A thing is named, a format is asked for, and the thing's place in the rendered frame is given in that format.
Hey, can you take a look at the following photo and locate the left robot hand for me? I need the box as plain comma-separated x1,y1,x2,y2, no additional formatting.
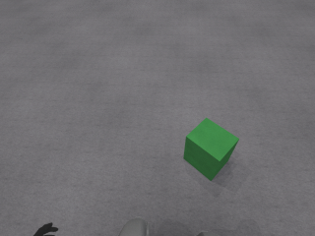
33,222,58,236

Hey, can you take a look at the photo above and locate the carton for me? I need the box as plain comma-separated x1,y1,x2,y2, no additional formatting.
183,118,239,181

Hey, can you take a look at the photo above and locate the left robot thigh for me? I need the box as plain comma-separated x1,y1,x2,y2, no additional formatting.
118,218,151,236

